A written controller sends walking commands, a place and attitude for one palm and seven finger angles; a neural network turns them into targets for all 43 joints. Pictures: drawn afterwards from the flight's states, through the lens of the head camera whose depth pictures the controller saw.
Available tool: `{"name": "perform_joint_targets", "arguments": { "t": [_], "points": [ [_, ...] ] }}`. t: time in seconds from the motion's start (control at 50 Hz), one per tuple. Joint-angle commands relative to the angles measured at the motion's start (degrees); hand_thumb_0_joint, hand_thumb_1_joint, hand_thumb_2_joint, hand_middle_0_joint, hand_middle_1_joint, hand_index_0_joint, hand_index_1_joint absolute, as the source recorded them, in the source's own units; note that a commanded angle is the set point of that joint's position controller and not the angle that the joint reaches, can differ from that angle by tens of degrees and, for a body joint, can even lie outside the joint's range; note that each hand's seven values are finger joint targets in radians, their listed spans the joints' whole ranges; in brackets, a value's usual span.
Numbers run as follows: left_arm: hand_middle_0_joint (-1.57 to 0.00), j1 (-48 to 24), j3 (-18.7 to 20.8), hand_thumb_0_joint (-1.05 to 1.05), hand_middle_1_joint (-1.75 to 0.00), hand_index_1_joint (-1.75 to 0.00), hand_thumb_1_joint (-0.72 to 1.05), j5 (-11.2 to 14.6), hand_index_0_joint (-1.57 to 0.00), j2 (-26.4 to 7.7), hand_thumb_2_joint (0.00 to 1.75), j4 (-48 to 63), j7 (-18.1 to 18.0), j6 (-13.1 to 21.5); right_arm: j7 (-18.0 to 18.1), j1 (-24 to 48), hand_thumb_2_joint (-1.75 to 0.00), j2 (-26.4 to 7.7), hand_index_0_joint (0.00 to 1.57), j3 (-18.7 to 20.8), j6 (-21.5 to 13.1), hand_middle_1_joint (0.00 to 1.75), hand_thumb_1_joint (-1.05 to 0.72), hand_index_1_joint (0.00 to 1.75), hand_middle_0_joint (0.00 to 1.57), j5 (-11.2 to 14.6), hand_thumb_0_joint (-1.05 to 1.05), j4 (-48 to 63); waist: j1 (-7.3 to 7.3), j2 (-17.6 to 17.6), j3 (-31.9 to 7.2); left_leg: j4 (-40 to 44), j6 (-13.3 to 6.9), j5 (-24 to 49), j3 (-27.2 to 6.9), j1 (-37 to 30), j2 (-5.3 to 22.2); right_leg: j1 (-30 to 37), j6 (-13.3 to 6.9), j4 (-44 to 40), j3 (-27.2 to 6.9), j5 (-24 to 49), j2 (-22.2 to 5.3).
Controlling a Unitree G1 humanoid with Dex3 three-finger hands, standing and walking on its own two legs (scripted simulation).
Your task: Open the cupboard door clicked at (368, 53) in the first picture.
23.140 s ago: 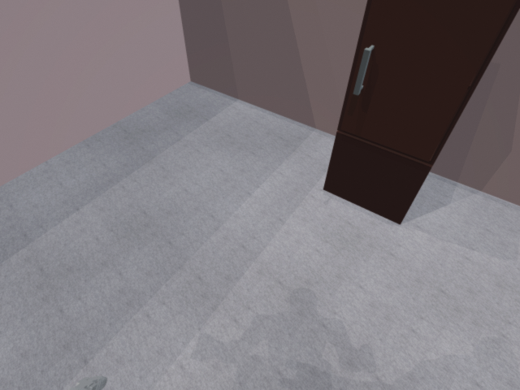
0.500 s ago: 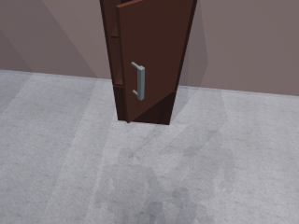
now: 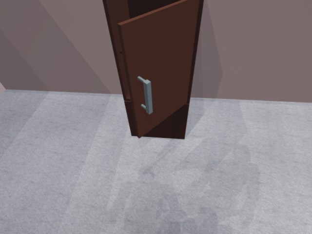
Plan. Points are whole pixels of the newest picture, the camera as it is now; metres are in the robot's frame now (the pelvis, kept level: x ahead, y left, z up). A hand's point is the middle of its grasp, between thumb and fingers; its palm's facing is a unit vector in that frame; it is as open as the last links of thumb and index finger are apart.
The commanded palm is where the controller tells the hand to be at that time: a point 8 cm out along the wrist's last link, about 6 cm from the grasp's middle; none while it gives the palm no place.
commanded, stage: let the arm hang, fingers relaxed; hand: left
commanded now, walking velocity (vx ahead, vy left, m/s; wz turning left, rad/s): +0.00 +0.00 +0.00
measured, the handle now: (145, 95) +0.65 +0.09 -0.05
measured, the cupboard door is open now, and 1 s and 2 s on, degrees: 49 49 49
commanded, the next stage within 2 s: look to check the result in 0.28 s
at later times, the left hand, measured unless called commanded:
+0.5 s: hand out of the picture +0.03 +0.17 -0.17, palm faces +0.01 -0.98 -0.22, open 7.4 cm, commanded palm none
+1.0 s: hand out of the picture +0.04 +0.15 -0.17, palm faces +0.02 -0.98 -0.19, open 7.4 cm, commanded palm none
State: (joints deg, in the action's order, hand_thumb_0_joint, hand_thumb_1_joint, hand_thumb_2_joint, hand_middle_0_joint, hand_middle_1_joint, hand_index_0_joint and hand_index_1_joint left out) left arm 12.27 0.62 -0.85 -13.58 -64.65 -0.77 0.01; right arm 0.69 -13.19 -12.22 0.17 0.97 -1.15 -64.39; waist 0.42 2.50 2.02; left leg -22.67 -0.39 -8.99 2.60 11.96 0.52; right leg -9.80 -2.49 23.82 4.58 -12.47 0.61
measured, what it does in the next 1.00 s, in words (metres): stands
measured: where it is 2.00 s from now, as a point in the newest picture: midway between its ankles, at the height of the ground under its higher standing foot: outside the picture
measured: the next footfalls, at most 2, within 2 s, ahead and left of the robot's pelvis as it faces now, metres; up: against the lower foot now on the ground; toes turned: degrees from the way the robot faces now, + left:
right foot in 1.58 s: +0.03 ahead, -0.15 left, +0.00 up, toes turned -16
left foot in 1.92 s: +0.13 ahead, +0.07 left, +0.00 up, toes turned -28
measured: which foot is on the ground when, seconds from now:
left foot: down 0.00-1.00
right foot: down 0.00-1.00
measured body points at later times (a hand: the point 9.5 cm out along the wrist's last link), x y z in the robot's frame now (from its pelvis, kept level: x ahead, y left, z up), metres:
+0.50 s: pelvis +0.02 -0.02 +0.00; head +0.04 -0.02 +0.45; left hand +0.03 +0.22 -0.15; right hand +0.02 -0.24 -0.16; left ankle +0.04 +0.12 -0.74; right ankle +0.01 -0.09 -0.74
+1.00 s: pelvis +0.04 -0.02 +0.00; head +0.05 -0.02 +0.45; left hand +0.04 +0.21 -0.16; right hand +0.04 -0.23 -0.16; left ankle +0.04 +0.12 -0.74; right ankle +0.01 -0.09 -0.74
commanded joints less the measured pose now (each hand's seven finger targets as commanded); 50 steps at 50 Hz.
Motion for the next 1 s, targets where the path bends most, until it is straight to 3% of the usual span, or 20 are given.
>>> {"name": "perform_joint_targets", "arguments": {
  "t": [0.0,0.04,0.1,0.2,0.32,0.42,0.74,0.98],
  "points": [
    [-0.20,1.5,1.3,0.00,-0.30,-0.30,0.90,0.3,-0.20,-7.2,0.90,1.4,-0.8,1.0,0.7,-1.9,-0.90,-6.3,0.20,0.9,-1.2,0.30,-0.90,0.30,0.20,-0.2,0.00,1.2,-0.16,-2.8,1.5,4.6,-1.4,0.4,-6.1,-0.8,5.5,-2.7,-0.9,-7.7,-7.9,-2.2,-7.5],
    [-0.20,1.6,1.3,0.00,-0.30,-0.30,0.90,0.3,-0.20,-7.0,0.90,1.5,-0.9,1.1,0.7,-1.9,-0.90,-6.3,0.20,0.9,-1.2,0.30,-0.90,0.30,0.20,-0.1,0.00,1.2,-0.26,-3.7,1.0,4.5,-1.3,1.6,-6.0,-1.2,5.5,-2.1,-0.7,-7.9,-7.8,-1.3,-7.3],
    [-0.20,1.3,1.2,0.00,-0.30,-0.30,0.90,0.4,-0.20,-6.3,0.90,1.4,-0.9,1.2,0.8,-2.0,-0.90,-5.6,0.20,0.6,-1.4,0.30,-0.90,0.30,0.20,-0.2,0.00,0.8,-0.16,-1.7,0.6,4.8,-1.1,3.4,-6.0,-1.6,5.7,-0.9,-0.6,-7.4,-7.6,1.7,-7.4],
    [-0.20,1.9,1.2,0.00,-0.30,-0.30,0.90,0.4,-0.20,-5.2,0.90,1.1,-1.1,1.2,1.0,-2.0,-0.90,-4.5,0.20,0.5,-1.3,0.30,-0.90,0.30,0.20,-0.2,0.00,0.5,-0.16,-1.3,0.9,4.5,-0.8,4.6,-5.4,-2.2,5.5,-0.3,-0.5,-7.9,-7.4,4.2,-7.6],
    [-0.20,2.8,1.1,0.00,-0.30,-0.30,0.90,0.5,-0.20,-4.1,0.90,0.8,-1.3,1.3,1.3,-2.8,-0.90,-3.5,0.20,0.5,-1.0,0.30,-0.90,0.30,0.20,-0.1,0.00,0.1,0.05,-1.4,1.3,3.8,-0.5,3.8,-4.6,-2.6,5.2,-0.3,-0.3,-8.8,-7.8,4.3,-7.6],
    [-0.20,4.2,1.1,0.00,-0.30,-0.30,0.90,0.6,-0.20,-3.4,0.90,0.3,-1.4,1.4,1.6,-3.6,-0.90,-2.9,0.20,0.6,-1.0,0.30,-0.90,0.30,0.20,0.0,0.00,0.0,0.14,-2.2,0.2,3.0,-0.5,4.9,-4.0,-3.5,5.2,0.8,0.2,-8.3,-7.5,8.9,-7.6],
    [-0.20,7.0,0.8,0.00,-0.30,-0.30,0.90,0.5,-0.20,-1.7,0.90,-0.3,-1.7,1.3,1.9,-4.6,-0.90,-1.8,0.20,0.6,-0.9,0.30,-0.90,0.30,0.20,0.2,0.00,-0.3,-0.04,-3.3,1.5,2.7,-0.8,5.6,-3.9,-4.1,5.4,0.2,0.2,-7.8,-6.9,9.5,-7.1],
    [-0.20,7.1,0.8,0.00,-0.30,-0.30,0.90,0.6,-0.20,-1.1,0.90,-0.1,-1.6,1.2,1.9,-5.1,-0.90,-1.0,0.20,0.3,-1.1,0.30,-0.90,0.30,0.20,0.1,0.00,-0.6,-0.14,-1.9,2.6,3.4,-0.7,6.0,-4.2,-3.4,5.4,0.5,-0.1,-7.5,-6.8,8.9,-7.0]
  ]
}}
